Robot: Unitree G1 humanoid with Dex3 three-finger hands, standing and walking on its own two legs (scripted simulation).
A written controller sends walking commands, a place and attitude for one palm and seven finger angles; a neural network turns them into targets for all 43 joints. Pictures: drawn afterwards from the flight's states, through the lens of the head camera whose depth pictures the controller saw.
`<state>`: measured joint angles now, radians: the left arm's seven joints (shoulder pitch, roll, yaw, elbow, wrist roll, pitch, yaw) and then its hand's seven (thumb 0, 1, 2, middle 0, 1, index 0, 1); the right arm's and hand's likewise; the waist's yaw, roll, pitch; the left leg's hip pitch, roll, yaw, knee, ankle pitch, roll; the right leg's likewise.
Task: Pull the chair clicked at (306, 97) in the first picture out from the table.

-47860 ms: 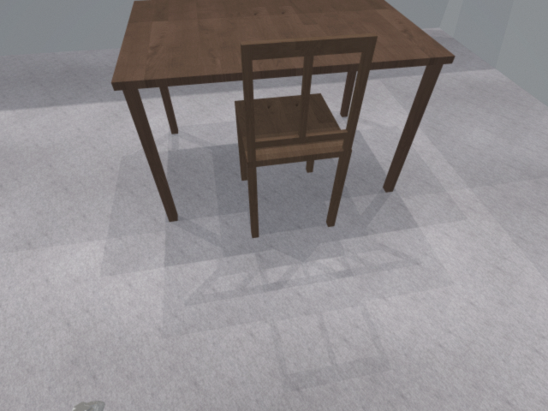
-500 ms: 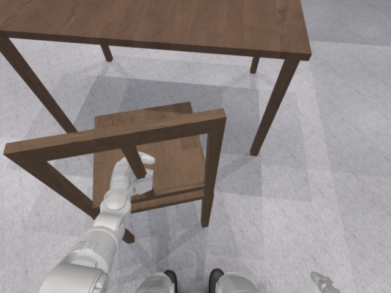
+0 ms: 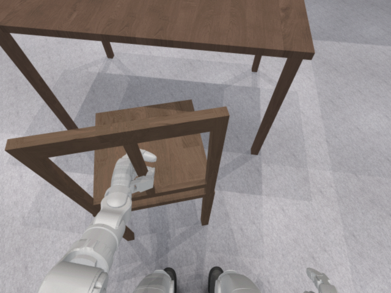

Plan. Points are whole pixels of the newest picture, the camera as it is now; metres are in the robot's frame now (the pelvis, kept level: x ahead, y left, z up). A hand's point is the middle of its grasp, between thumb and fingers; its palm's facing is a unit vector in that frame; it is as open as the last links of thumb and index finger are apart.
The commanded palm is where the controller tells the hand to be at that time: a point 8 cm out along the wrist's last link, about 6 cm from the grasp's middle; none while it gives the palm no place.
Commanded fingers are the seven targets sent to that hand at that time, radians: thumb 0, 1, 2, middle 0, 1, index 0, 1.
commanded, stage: step backward, pulling the chair out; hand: left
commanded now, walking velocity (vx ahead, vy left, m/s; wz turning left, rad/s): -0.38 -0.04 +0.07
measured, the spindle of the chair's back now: (142, 171) +0.38 +0.14 -0.07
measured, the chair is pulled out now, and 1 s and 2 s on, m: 0.34 0.38 0.53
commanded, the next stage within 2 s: none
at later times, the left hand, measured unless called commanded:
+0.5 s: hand (148, 179) +0.36 +0.12 -0.06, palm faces +0.02 -0.98 -0.20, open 5.5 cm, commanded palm +0.34 +0.17 -0.05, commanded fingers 0.00 0.90 0.90 -0.50 -1.45 -0.50 -1.45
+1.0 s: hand (142, 195) +0.32 +0.13 -0.06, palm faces +0.00 -0.98 -0.18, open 5.5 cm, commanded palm +0.31 +0.18 -0.05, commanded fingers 0.00 0.90 0.90 -0.50 -1.45 -0.50 -1.45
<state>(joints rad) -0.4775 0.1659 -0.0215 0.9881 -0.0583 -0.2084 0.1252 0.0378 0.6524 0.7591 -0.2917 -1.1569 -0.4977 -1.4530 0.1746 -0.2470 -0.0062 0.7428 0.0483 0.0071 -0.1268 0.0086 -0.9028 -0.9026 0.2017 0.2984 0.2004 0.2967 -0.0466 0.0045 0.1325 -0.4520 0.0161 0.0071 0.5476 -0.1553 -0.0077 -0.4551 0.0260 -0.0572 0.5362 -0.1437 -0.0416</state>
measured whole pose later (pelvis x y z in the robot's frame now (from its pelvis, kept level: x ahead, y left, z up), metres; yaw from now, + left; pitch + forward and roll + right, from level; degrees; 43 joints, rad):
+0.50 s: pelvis -0.01 -0.01 -0.01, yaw +0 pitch +2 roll +0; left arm -0.50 0.18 0.00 0.98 -0.06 -0.19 0.11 0.04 0.63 0.78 -0.30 -1.18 -0.50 -1.45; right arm 0.16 -0.23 -0.01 0.74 0.03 -0.01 -0.11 0.01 -0.90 -0.90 0.20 0.30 0.20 0.30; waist -0.04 0.01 0.17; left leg -0.47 0.03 -0.01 0.61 -0.17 -0.03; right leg -0.47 0.03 -0.07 0.61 -0.17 -0.06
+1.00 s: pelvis -0.04 +0.00 +0.00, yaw +4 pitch +2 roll +2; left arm -0.49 0.15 -0.05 0.89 -0.05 -0.13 0.10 0.06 0.65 0.77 -0.26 -1.20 -0.50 -1.45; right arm 0.16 -0.21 0.00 0.70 0.02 0.08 -0.11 0.01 -0.90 -0.90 0.20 0.30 0.20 0.30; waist -0.03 -0.02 0.18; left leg -0.29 -0.01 0.01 0.58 -0.33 -0.02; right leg -0.48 -0.03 -0.04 0.57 -0.12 -0.02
